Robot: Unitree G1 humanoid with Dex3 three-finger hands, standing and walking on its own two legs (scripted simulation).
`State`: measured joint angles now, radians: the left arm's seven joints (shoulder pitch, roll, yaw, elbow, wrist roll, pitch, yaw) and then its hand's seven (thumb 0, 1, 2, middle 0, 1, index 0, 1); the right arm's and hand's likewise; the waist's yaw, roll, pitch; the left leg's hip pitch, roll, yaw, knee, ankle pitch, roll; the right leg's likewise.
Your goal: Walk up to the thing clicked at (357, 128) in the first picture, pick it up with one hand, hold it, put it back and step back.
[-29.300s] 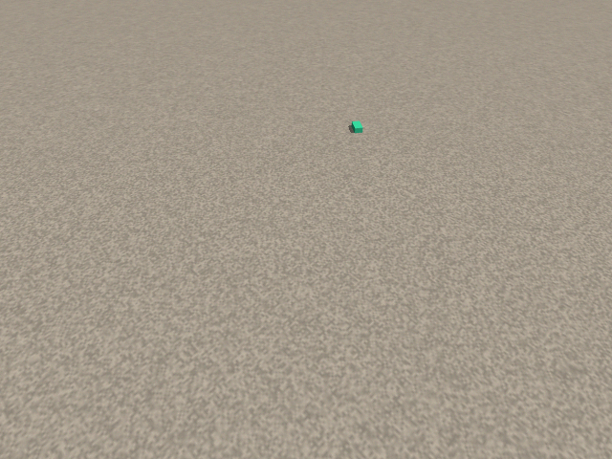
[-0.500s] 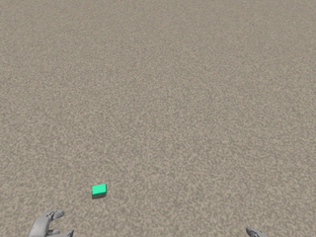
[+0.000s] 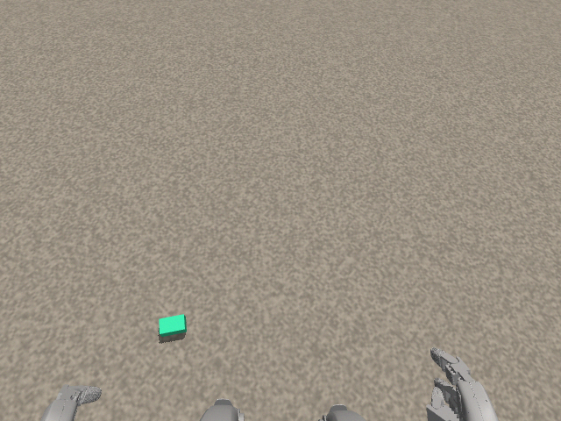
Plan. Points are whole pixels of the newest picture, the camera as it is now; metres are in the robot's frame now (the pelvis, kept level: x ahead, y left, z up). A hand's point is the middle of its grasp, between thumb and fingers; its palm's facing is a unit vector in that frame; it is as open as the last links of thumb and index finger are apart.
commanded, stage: rise first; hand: left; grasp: from above
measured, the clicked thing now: (173, 325) +0.45 +0.32 -0.69
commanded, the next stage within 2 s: none
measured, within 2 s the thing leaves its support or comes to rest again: neither
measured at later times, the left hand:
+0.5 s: hand out of the picture +0.12 +0.28 -0.18, palm faces -0.16 -0.83 -0.53, open 14.0 cm
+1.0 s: hand (119, 378) +0.25 +0.34 -0.37, palm faces -0.42 -0.36 -0.83, open 13.4 cm
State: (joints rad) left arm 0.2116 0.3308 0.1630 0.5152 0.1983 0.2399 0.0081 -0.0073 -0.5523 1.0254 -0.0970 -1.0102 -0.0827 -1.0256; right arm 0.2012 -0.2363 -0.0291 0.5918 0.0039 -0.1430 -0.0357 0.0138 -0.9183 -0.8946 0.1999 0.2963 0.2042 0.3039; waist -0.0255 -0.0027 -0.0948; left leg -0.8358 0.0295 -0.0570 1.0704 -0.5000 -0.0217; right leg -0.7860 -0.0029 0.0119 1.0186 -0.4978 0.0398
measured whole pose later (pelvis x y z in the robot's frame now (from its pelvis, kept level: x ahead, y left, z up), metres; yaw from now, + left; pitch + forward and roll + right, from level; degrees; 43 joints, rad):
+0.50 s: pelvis -0.02 +0.00 -0.05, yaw +0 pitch +21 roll -3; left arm 0.29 0.36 0.16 0.35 0.27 0.24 0.02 -0.01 -0.53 0.94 -0.16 -0.98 -0.16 -0.98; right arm 0.19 -0.23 -0.02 0.54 0.00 -0.17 -0.02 0.02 -0.96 -0.90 0.20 0.30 0.21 0.30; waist -0.02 0.01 -0.13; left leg -1.12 0.03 -0.08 1.32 -0.57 -0.03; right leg -1.06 0.00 0.00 1.27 -0.58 0.04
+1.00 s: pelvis -0.08 -0.01 -0.24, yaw -3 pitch +33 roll -4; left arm -0.40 0.64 0.25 0.90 0.81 -0.21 0.10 -0.01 -0.44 0.92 -0.21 -0.95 -0.20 -0.95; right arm 0.07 -0.30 -0.05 0.70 -0.02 -0.16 0.05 0.01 -0.92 -0.90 0.20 0.30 0.20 0.30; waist -0.02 0.00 -0.13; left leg -1.92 0.01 -0.12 2.01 -0.67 -0.05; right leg -1.87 0.03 0.00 1.97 -0.69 0.05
